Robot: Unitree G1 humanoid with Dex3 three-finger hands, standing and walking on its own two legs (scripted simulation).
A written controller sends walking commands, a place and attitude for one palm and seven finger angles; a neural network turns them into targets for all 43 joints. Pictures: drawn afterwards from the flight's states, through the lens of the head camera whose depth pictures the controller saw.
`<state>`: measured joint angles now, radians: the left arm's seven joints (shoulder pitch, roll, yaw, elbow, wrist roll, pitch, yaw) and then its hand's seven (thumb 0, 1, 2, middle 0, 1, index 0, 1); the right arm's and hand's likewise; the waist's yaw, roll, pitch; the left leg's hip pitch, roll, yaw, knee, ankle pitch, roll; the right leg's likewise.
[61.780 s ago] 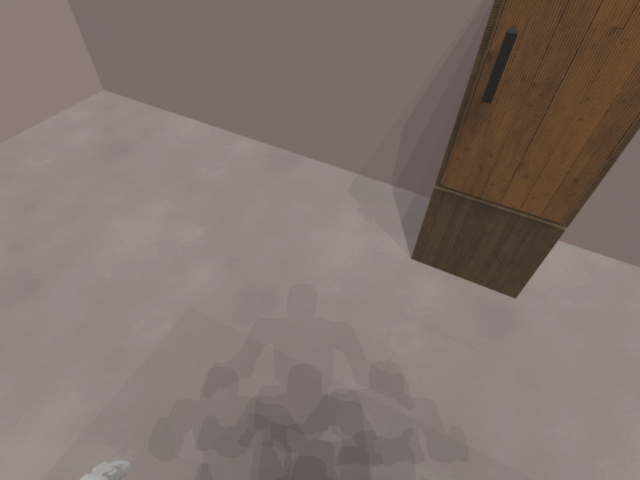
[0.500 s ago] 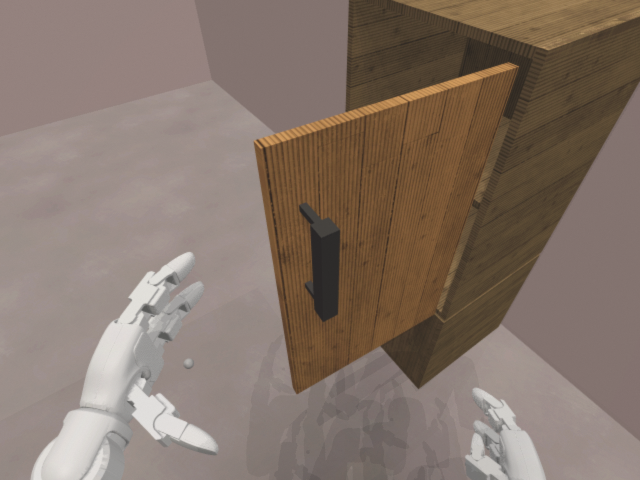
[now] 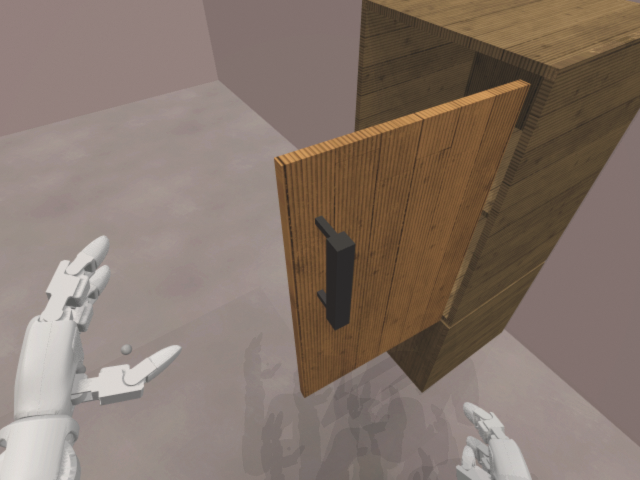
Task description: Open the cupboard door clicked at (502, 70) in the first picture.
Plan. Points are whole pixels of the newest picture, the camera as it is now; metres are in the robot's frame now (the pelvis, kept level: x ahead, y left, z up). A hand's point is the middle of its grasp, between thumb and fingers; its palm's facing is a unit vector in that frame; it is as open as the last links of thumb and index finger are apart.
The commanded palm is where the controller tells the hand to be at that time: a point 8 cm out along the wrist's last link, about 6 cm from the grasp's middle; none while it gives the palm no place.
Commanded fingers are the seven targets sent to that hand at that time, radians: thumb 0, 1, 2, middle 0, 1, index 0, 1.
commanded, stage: draw the hand back to the body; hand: left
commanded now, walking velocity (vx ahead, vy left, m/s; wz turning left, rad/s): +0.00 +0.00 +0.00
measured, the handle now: (330, 274) +0.36 +0.03 +0.07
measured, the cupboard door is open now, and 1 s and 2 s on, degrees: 86 86 86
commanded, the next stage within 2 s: step back with the hand held close in 0.66 s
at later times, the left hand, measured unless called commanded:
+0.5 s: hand (95, 329) +0.20 +0.25 +0.16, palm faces +0.45 -0.81 -0.39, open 7.6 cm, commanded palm +0.15 +0.29 +0.17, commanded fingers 0.00 0.90 0.90 -0.20 -0.30 -0.20 -0.30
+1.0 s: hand (94, 327) +0.20 +0.25 +0.16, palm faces +0.37 -0.80 -0.48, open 7.4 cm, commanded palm +0.14 +0.29 +0.18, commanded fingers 0.00 0.90 0.90 -0.20 -0.30 -0.20 -0.30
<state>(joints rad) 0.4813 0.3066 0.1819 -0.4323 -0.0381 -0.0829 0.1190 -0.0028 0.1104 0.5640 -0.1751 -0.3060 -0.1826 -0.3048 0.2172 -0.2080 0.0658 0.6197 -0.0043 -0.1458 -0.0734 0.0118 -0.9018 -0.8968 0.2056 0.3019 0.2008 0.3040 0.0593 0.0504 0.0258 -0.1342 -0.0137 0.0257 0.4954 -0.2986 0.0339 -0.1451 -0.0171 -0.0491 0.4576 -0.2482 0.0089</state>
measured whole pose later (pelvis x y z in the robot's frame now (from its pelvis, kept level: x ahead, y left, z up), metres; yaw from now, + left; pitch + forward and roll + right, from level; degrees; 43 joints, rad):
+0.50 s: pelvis +0.01 -0.01 +0.01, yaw -1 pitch -4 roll -1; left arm 0.46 0.32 0.32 -0.39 -0.06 -0.10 0.12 0.01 0.85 0.88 -0.20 -0.31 -0.21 -0.31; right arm 0.18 -0.23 0.02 0.65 0.00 -0.12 -0.06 0.01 -0.90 -0.90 0.20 0.30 0.20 0.30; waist 0.07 0.06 0.03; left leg -0.07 0.00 0.03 0.41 -0.27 0.02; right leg -0.08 0.00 -0.05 0.38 -0.22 -0.01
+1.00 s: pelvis -0.01 -0.01 +0.01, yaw -2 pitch +0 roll -1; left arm 0.50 0.38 0.39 -0.42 -0.05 -0.17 0.11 0.01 0.89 0.90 -0.20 -0.31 -0.21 -0.31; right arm 0.15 -0.24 0.01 0.59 0.01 -0.05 -0.06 0.01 -0.90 -0.90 0.21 0.30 0.20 0.30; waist 0.02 0.06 0.04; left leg -0.19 0.01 0.05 0.44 -0.25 0.02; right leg -0.20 0.01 -0.02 0.38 -0.17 0.00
